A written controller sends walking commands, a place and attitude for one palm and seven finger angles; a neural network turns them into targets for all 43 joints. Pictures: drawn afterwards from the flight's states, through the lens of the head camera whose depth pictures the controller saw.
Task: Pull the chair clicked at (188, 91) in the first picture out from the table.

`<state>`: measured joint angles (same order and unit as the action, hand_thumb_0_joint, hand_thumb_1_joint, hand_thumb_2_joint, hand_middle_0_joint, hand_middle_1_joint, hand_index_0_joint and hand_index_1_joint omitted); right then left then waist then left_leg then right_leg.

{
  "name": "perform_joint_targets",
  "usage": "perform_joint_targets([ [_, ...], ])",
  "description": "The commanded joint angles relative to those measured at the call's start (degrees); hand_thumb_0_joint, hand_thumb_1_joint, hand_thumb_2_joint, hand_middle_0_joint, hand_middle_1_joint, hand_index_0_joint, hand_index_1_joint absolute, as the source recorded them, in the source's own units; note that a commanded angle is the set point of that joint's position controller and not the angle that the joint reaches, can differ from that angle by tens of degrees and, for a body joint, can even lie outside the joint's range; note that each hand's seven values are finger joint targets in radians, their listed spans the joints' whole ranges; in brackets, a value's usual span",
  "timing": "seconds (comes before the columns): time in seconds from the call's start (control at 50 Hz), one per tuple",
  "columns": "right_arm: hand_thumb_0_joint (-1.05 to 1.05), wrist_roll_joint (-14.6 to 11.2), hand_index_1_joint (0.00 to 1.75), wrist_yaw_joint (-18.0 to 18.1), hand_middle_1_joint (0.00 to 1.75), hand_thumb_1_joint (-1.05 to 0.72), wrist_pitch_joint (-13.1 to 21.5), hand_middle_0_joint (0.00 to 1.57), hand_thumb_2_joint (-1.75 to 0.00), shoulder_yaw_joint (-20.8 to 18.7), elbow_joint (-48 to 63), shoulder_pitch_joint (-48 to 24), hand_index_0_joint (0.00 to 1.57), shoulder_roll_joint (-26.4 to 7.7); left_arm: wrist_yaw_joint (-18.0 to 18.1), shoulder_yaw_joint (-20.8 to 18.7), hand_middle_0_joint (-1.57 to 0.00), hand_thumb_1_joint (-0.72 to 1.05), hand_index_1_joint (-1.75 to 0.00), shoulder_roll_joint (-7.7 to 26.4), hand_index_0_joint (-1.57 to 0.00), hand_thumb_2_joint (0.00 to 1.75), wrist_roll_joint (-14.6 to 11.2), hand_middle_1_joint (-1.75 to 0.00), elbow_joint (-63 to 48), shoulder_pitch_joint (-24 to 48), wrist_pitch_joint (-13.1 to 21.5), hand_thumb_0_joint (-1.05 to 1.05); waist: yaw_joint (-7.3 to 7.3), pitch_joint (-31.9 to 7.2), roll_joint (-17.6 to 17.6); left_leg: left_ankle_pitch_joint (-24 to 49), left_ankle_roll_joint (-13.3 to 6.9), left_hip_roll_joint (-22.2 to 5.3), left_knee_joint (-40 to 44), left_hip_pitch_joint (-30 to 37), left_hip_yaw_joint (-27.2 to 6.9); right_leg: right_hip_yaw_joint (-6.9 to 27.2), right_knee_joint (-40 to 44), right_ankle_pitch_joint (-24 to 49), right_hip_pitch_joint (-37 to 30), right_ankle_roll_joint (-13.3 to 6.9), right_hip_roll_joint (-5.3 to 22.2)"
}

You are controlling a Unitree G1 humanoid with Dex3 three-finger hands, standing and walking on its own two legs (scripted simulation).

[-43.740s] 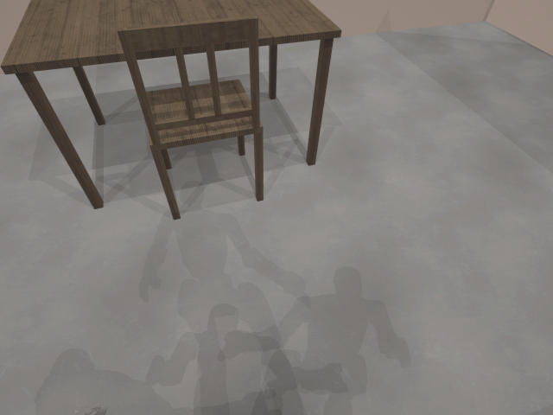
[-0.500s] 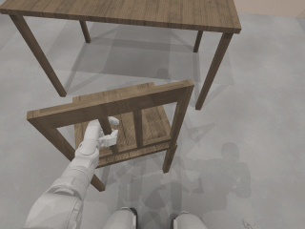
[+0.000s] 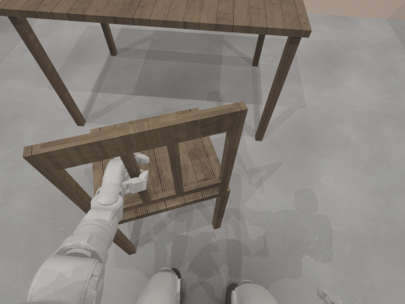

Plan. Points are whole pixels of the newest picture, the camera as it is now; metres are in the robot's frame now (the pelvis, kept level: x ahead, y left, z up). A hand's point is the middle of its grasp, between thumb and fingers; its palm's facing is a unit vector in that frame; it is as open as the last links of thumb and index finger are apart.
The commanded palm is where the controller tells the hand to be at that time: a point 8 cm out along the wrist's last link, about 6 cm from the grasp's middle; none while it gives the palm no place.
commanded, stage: step backward, pulling the chair out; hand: left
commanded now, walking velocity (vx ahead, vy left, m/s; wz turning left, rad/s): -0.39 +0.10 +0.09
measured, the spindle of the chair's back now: (137, 179) +0.39 +0.18 -0.09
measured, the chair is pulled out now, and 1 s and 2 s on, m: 0.47 0.56 0.59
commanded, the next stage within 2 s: stop walking, hand still on the chair in 1.14 s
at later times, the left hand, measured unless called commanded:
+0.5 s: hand (141, 186) +0.35 +0.15 -0.05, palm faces +0.07 -0.98 -0.19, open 5.7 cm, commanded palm +0.34 +0.20 -0.05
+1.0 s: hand (134, 218) +0.28 +0.16 -0.05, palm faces +0.05 -0.98 -0.19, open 5.6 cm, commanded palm +0.29 +0.21 -0.04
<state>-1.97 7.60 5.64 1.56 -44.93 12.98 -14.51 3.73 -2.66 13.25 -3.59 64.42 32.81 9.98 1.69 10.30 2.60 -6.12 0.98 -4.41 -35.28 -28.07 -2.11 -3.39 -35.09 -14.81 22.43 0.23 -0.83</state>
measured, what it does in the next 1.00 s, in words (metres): steps on the spot: left foot, then right foot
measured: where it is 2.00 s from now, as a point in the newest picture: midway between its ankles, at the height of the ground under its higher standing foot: outside the picture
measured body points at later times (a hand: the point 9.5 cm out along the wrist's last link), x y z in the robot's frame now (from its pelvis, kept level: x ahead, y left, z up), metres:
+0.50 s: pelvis -0.03 -0.01 +0.00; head +0.05 -0.01 +0.44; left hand +0.34 +0.21 -0.03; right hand +0.08 -0.26 -0.12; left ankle +0.05 +0.13 -0.72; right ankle +0.04 -0.14 -0.72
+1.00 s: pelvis -0.08 +0.01 +0.00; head -0.03 +0.00 +0.45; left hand +0.27 +0.21 -0.03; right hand +0.00 -0.26 -0.13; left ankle +0.03 +0.14 -0.72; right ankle -0.01 -0.14 -0.72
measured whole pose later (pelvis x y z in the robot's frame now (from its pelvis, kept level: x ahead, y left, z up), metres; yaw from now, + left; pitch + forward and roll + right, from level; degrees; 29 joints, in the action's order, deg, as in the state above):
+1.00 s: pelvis -0.08 +0.01 +0.00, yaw +1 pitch -1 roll -1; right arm -2.8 7.3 3.4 2.3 -45.0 13.3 -14.7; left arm 4.2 -3.3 12.2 -3.3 65.0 30.6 9.6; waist 3.2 7.7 1.3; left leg -10.8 1.3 -1.4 -36.8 -26.8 -2.2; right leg -1.8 -37.2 -13.6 22.3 1.9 2.6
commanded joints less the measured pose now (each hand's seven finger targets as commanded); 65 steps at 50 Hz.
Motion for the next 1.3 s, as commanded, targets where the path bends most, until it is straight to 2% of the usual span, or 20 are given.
perform_joint_targets([
  [0.0,0.00,-0.6,0.30,0.6,0.30,-0.90,2.5,0.20,-0.90,-3.0,5.1,1.4,0.20,-7.9,0.5,-1.5,-0.50,0.90,-1.45,12.2,-0.50,0.90,1.3,-1.45,-12.3,19.6,4.2,0.00,0.26,-24.6,-5.0,-16.0,-1.2,-1.4,-1.7,7.5,-3.9,16.7,12.8,-7.1,-6.7,-5.1,14.5],
  [0.06,0.00,0.1,0.30,0.1,0.30,-0.90,1.0,0.20,-0.90,-2.3,3.0,1.4,0.20,-7.8,1.5,-2.2,-0.50,0.90,-1.45,12.9,-0.50,0.90,1.7,-1.45,-10.3,16.3,2.6,0.00,-0.36,-24.4,-6.9,-17.9,1.2,3.4,-16.6,14.0,-2.1,17.9,18.2,-9.7,3.2,-9.2,22.4],
  [0.12,0.00,0.1,0.30,0.6,0.30,-0.90,1.3,0.20,-0.90,-1.5,1.9,1.6,0.20,-8.3,1.5,-3.2,-0.50,0.90,-1.45,12.9,-0.50,0.90,1.8,-1.45,-10.7,16.7,2.3,0.00,-0.16,-24.1,-9.0,-10.1,0.4,1.4,0.4,11.4,-4.5,10.2,8.5,14.2,-7.6,-5.2,17.8],
  [0.16,0.00,-0.1,0.30,0.8,0.30,-0.90,1.1,0.20,-0.90,-2.6,2.7,0.9,0.20,-10.7,1.7,-2.7,-0.50,0.90,-1.45,11.5,-0.50,0.90,1.6,-1.45,-10.8,16.9,2.2,0.00,-1.21,-23.9,-1.5,10.5,-3.0,-6.3,10.3,10.7,-11.8,5.0,0.6,12.2,-9.4,-1.0,8.6],
  [0.22,0.00,0.9,0.30,-0.1,0.30,-0.90,1.0,0.20,-0.90,-2.2,4.2,-0.1,0.20,-8.4,0.7,0.4,-0.50,0.90,-1.45,6.9,-0.50,0.90,1.7,-1.45,-15.0,21.9,3.4,0.00,-1.21,-27.2,13.1,17.2,-7.3,-12.5,11.9,15.4,-17.0,3.6,-7.3,-7.5,-5.1,-0.5,4.6],
  [0.3,0.00,0.9,0.30,-1.1,0.30,-0.90,1.3,0.20,-0.90,-3.1,2.6,3.4,0.20,-8.7,0.6,-1.2,-0.50,0.90,-1.45,8.0,-0.50,0.90,2.6,-1.45,-12.5,20.0,3.9,0.00,-0.53,-32.5,7.5,40.3,-6.2,-11.4,0.5,26.7,-12.8,5.1,4.6,10.2,-8.1,-1.0,5.5],
  [0.4,0.00,-0.7,0.30,-0.3,0.30,-0.90,0.5,0.20,-0.90,-3.4,4.3,2.0,0.20,-8.5,1.0,-2.6,-0.50,0.90,-1.45,12.7,-0.50,0.90,2.2,-1.45,-12.7,19.7,3.3,0.00,0.73,-33.3,-0.9,10.7,0.6,-2.9,-3.3,13.5,-4.5,12.2,6.0,32.8,-17.8,-4.7,15.4],
  [0.48,0.00,-0.7,0.30,0.4,0.30,-0.90,-0.8,0.20,-0.90,-2.5,5.2,-0.2,0.20,-8.2,1.2,-3.5,-0.50,0.90,-1.45,14.0,-0.50,0.90,1.7,-1.45,-11.4,16.8,1.1,0.00,-0.29,-29.7,-8.3,-17.3,1.8,2.0,-10.0,9.5,-4.6,14.4,10.7,26.5,-13.3,-7.7,22.8],
  [0.52,0.00,-0.3,0.30,0.6,0.30,-0.90,-1.1,0.20,-0.90,-1.9,4.8,0.4,0.20,-8.4,0.9,-3.3,-0.50,0.90,-1.45,12.3,-0.50,0.90,1.6,-1.45,-11.8,15.8,0.3,0.00,-0.21,-28.0,-11.3,-14.7,1.1,1.4,-3.5,10.1,-4.9,11.2,9.1,26.5,-14.1,-6.1,20.6],
  [0.56,0.00,-0.4,0.30,1.0,0.30,-0.90,-1.5,0.20,-0.90,-2.0,5.8,-0.7,0.20,-9.8,1.0,-1.2,-0.50,0.90,-1.45,9.8,-0.50,0.90,1.1,-1.45,-14.3,17.5,0.3,0.00,0.01,-28.3,-2.3,7.5,-1.9,-5.0,10.9,13.3,-9.8,3.7,1.6,16.1,-12.6,-1.0,11.6],
  [0.62,0.00,0.4,0.30,-0.3,0.30,-0.90,-1.4,0.20,-0.90,-2.2,8.3,-2.3,0.20,-8.2,0.3,1.2,-0.50,0.90,-1.45,5.4,-0.50,0.90,0.6,-1.45,-17.4,21.4,1.6,0.00,-1.41,-26.3,13.9,-1.6,-8.0,-13.3,17.1,9.9,-18.3,2.3,-9.1,-12.8,-8.2,-0.5,3.6],
  [0.66,0.00,0.6,0.30,-0.2,0.30,-0.90,-0.7,0.20,-0.90,-2.6,6.3,0.9,0.20,-8.6,0.5,0.5,-0.50,0.90,-1.45,6.2,-0.50,0.90,0.2,-1.45,-16.5,20.5,2.1,0.00,-0.93,-28.4,11.8,12.0,-9.2,-13.4,11.6,16.9,-17.6,3.6,-4.9,-10.2,-6.9,-0.5,3.2],
  [0.7,0.00,0.3,0.30,-0.5,0.30,-0.90,0.2,0.20,-0.90,-3.1,4.8,3.3,0.20,-9.2,0.0,0.7,-0.50,0.90,-1.45,6.3,-0.50,0.90,0.8,-1.45,-15.3,20.8,2.9,0.00,-0.79,-30.8,9.2,22.3,-7.3,-11.6,5.5,23.1,-14.3,3.8,5.3,-1.2,-8.5,-0.6,3.4],
  [0.76,0.00,-0.2,0.30,-0.5,0.30,-0.90,0.8,0.20,-0.90,-3.1,4.9,1.9,0.20,-8.8,-0.4,0.1,-0.50,0.90,-1.45,9.1,-0.50,0.90,1.7,-1.45,-13.4,21.7,2.8,0.00,-0.26,-29.4,5.1,13.5,-3.3,-8.2,4.1,15.2,-8.9,5.3,7.0,11.7,-14.4,-1.6,6.9],
  [0.86,0.00,-1.1,0.30,0.2,0.30,-0.90,0.2,0.20,-0.90,-2.6,4.9,2.2,0.20,-7.8,1.0,-2.2,-0.50,0.90,-1.45,13.4,-0.50,0.90,1.1,-1.45,-10.6,18.2,2.7,0.00,-0.02,-27.0,-5.4,-14.7,0.5,0.6,-4.6,14.7,-2.1,15.0,13.8,-7.0,-2.1,-6.2,18.1],
  [0.96,0.00,-0.9,0.30,0.8,0.30,-0.90,0.0,0.20,-0.90,-1.7,5.6,0.6,0.20,-8.5,1.5,-2.0,-0.50,0.90,-1.45,11.5,-0.50,0.90,0.9,-1.45,-9.9,16.5,2.5,0.00,-1.04,-23.4,-2.9,-13.8,-2.2,-3.3,6.1,10.7,-8.6,7.4,6.0,-10.2,-3.3,-2.4,10.9],
  [1.04,0.00,-0.7,0.30,0.4,0.30,-0.90,0.7,0.20,-0.90,-1.6,6.6,-0.3,0.20,-8.7,1.2,-0.3,-0.50,0.90,-1.45,8.7,-0.50,0.90,0.2,-1.45,-12.2,18.0,3.0,0.00,-1.76,-19.7,10.1,-23.5,-7.0,-10.0,17.9,6.0,-17.9,3.5,-2.5,-13.3,-5.8,-1.0,3.2],
  [1.14,0.00,-0.8,0.30,0.5,0.30,-0.90,1.8,0.20,-0.90,-1.8,5.3,3.1,0.20,-9.1,0.0,-0.3,-0.50,0.90,-1.45,9.0,-0.50,0.90,0.0,-1.45,-10.2,15.3,2.7,0.00,-1.53,-22.0,5.9,-19.3,-6.0,-7.5,12.1,7.5,-12.7,4.8,4.8,-9.3,-11.3,-1.0,3.6],
  [1.22,0.00,-0.8,0.30,0.3,0.30,-0.90,1.7,0.20,-0.90,-1.8,5.9,3.1,0.20,-7.6,0.4,-1.4,-0.50,0.90,-1.45,11.6,-0.50,0.90,1.1,-1.45,-10.3,14.7,2.5,0.00,-0.77,-21.0,-8.6,-18.8,-0.3,1.7,-4.5,10.0,-1.2,16.6,16.2,-16.8,-2.6,-5.8,16.3],
  [1.28,0.00,0.3,0.30,-0.5,0.30,-0.90,0.9,0.20,-0.90,-1.7,6.2,1.2,0.20,-6.2,1.4,-2.5,-0.50,0.90,-1.45,10.3,-0.50,0.90,2.2,-1.45,-20.3,6.7,1.1,0.00,0.21,-22.6,-8.9,-16.1,0.1,4.0,-11.4,19.0,-1.2,12.9,17.5,-15.9,3.2,-7.6,19.7],
])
